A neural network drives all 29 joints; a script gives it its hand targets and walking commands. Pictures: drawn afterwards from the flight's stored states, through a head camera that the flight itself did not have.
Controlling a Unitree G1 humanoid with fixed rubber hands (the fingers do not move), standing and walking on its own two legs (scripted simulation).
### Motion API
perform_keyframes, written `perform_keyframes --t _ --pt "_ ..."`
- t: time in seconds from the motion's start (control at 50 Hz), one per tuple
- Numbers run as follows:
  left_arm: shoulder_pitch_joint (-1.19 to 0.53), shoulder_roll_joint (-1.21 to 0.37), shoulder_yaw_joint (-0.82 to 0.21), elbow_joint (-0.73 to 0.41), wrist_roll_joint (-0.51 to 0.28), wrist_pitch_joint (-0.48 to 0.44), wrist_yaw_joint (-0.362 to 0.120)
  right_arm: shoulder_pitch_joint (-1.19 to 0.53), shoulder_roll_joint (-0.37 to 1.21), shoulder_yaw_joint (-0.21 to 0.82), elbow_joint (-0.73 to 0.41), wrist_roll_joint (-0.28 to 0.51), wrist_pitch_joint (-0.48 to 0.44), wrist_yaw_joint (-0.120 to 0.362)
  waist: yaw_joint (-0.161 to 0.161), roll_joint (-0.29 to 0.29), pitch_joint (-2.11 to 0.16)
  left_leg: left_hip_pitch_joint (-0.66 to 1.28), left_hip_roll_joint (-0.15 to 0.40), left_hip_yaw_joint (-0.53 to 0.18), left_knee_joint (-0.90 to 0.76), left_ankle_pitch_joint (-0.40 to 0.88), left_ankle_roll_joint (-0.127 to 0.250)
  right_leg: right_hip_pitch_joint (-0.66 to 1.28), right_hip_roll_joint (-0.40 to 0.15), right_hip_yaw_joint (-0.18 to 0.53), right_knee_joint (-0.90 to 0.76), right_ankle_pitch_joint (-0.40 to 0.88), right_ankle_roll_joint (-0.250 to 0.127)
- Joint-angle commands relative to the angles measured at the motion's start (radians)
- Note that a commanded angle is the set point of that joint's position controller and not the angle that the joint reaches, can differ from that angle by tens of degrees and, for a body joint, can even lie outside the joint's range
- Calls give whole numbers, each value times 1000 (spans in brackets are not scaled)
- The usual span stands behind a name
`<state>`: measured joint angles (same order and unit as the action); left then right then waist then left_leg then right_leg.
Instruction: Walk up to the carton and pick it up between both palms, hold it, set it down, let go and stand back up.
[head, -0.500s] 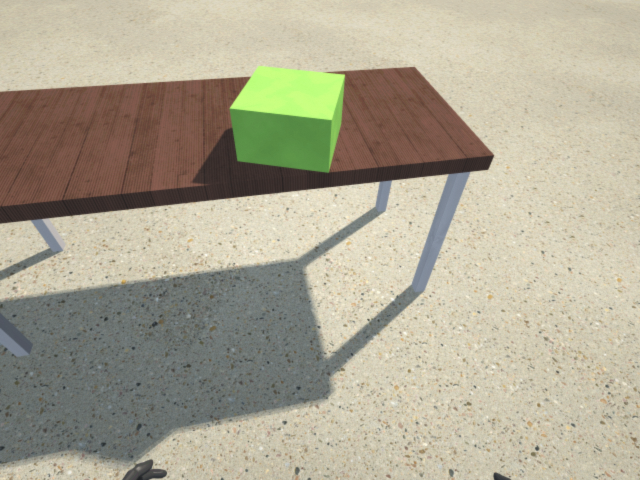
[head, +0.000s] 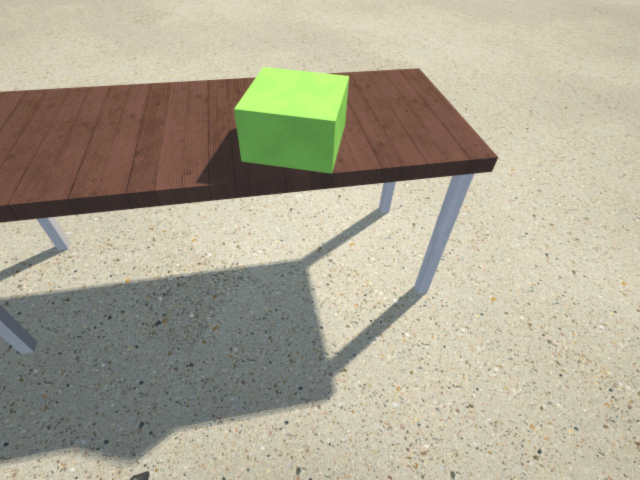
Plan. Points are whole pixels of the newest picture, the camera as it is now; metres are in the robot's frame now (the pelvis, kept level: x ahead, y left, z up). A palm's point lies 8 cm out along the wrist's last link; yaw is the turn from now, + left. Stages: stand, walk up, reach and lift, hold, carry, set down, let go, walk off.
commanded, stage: walk up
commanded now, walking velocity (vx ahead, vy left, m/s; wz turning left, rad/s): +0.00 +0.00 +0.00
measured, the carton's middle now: (296, 118) +0.98 +0.10 -0.04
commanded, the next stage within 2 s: none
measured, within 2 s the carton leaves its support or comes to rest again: neither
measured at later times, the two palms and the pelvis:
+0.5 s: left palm out of the picture +0.04 +0.33 -0.14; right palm out of the picture +0.15 -0.22 -0.09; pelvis +0.06 +0.05 -0.02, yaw +9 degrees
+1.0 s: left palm (145, 378) +0.29 +0.27 -0.09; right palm (482, 367) +0.35 -0.26 -0.12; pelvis +0.26 +0.00 -0.01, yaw +12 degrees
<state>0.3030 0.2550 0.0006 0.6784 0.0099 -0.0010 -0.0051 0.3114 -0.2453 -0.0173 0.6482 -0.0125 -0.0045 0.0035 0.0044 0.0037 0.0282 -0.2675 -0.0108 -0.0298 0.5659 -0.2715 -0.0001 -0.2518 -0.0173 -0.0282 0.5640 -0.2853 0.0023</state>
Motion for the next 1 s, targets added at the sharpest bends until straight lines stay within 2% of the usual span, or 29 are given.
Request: perform_keyframes --t 0.0,0.12,0.14,0.16,0.18,0.2,0.22,0.24,0.26,0.32,0.36,0.38,0.4,0.42,0.44,0.46,0.5,0.52,0.56,0.62,0.74,0.8,0.82,0.84,0.86,0.88,0.9,0.94,0.98 --pt "1 125 40 -83 1 -21 6 -3 -127 -38 -81 0 -20 -5 -2 -4 -15 -12 84 -92 -103 72 33 -4 -77 98 -110 47 -34" --pt "7 127 43 -78 0 -22 6 -3 -124 -37 -76 0 -19 -6 -1 1 -15 -8 84 -90 -105 69 32 -4 -78 101 -115 46 -35" --pt "65 153 81 -88 62 -32 -9 111 -120 -65 -54 -25 -24 10 2 -39 -118 -73 30 -118 -37 -420 69 124 -71 76 -84 -435 -72" --pt "109 173 94 -85 63 -38 -12 60 -127 -68 -73 -31 -24 18 46 -57 9 -241 27 -116 24 -464 68 107 -133 181 -129 -572 -116" --pt "168 200 105 -59 57 -44 -12 -8 -107 -68 -112 -33 -25 25 84 -107 95 -365 4 -40 147 -341 39 131 -248 317 -267 -645 -194" --pt "152 237 111 -46 59 -50 -7 -33 -88 -62 -139 -34 -29 30 90 -164 165 -448 14 19 292 -185 17 138 -381 455 -382 -621 -272" --pt "150 231 114 -37 68 -59 3 -49 -112 -70 -148 -41 -32 29 101 -122 175 -497 65 -37 361 -202 8 140 -425 480 -408 -532 -301" --pt "139 222 107 -24 71 -65 11 -22 -116 -77 -145 -36 -32 30 87 -69 146 -470 81 -59 370 -205 4 129 -419 441 -405 -487 -292" --pt "102 220 104 -17 72 -67 14 16 -104 -80 -142 -30 -33 36 62 -65 111 -405 92 -59 324 -211 3 114 -395 363 -390 -447 -266" --pt "-4 224 100 -15 50 -57 -1 72 -73 -92 -131 -27 -50 54 20 -171 73 -103 49 34 145 -118 11 -50 -259 95 -306 -358 -190" --pt "-24 207 91 -5 39 -41 -11 183 -84 -109 -91 -31 -60 45 -40 -101 47 140 -19 131 29 23 19 -177 -186 -29 -143 -405 -160" --pt "3 170 78 -6 39 -32 -14 268 -108 -123 -63 -40 -62 32 -71 -4 9 269 -54 140 32 -35 27 -255 -146 -85 22 -445 -137" --pt "15 100 47 -23 40 -26 -19 386 -159 -146 -44 -43 -65 16 -138 168 -38 398 38 -42 -25 -188 70 -379 -89 -153 333 -409 -90" --pt "5 41 16 -98 42 -28 -30 445 -273 -148 -73 -58 -71 -8 -160 314 -28 355 321 -675 -295 -531 191 -548 -7 -75 610 -400 -37" --pt "-12 125 44 -119 46 -11 -23 374 -284 -146 -68 -45 -60 -25 -110 107 34 239 428 -833 -383 -644 284 -569 -68 69 680 -317 -30" --pt "-22 152 50 -116 42 1 -22 304 -276 -137 -76 -41 -55 -33 -78 52 101 171 429 -776 -365 -602 304 -591 -107 83 720 -226 -16" --pt "29 161 57 -87 40 -1 -25 213 -222 -111 -82 -52 -63 -33 -42 28 130 80 338 -523 -329 -394 260 -528 -137 80 650 -102 5" --pt "72 165 63 -68 42 -6 -33 179 -199 -99 -78 -49 -68 -29 -26 58 115 26 287 -411 -341 -313 229 -446 -140 78 579 -58 17" --pt "103 145 67 -59 39 -5 -52 169 -184 -87 -48 -42 -80 -24 -13 113 103 -22 233 -287 -355 -189 220 -367 -120 52 520 -2 32" --pt "48 123 65 -82 36 -1 -61 191 -181 -89 -17 -36 -87 -17 -29 120 114 13 213 -208 -357 -131 221 -373 -114 33 377 69 34" --pt "-61 88 78 -134 44 -22 -59 208 -207 -95 -2 -35 -84 -6 -69 118 113 43 234 -165 -310 -125 211 -266 -90 2 138 149 3" --pt "15 88 97 -126 44 -40 -45 181 -214 -93 -14 -41 -71 -5 -26 104 109 0 248 -156 -220 -19 191 -82 -55 -31 52 108 -18" --pt "87 102 106 -110 46 -48 -35 174 -203 -87 -19 -43 -66 -5 15 64 88 -39 223 -123 -109 32 169 36 -27 -54 17 95 -25" --pt "202 144 122 -81 49 -57 -22 205 -155 -67 -26 -45 -62 -4 64 -30 13 -77 146 -59 133 113 129 193 -7 -40 -2 48 -50" --pt "322 216 135 -70 70 -68 -14 252 -81 -32 -44 -50 -60 -1 111 -216 -125 -185 66 23 500 -28 70 350 -216 225 -48 -110 -124" --pt "304 314 147 -104 57 -67 -2 286 -75 -35 -101 -27 -54 -3 95 -329 -139 -395 -68 0 669 -327 18 392 -422 679 -277 -205 -230" --pt "259 295 143 -94 26 -54 6 210 -133 -51 -116 -42 -39 -12 95 -177 -58 -397 -7 -105 771 -276 24 253 -452 730 -349 -293 -272" --pt "159 218 113 -92 32 -42 10 157 -134 -59 -113 -27 -25 -4 53 -79 90 -400 49 -85 765 -167 18 93 -377 436 -281 -113 -256" --pt "103 170 88 -91 36 -48 6 190 -113 -64 -90 -25 -24 7 14 -102 87 -293 76 -51 628 -106 5 -4 -282 237 -284 26 -210"
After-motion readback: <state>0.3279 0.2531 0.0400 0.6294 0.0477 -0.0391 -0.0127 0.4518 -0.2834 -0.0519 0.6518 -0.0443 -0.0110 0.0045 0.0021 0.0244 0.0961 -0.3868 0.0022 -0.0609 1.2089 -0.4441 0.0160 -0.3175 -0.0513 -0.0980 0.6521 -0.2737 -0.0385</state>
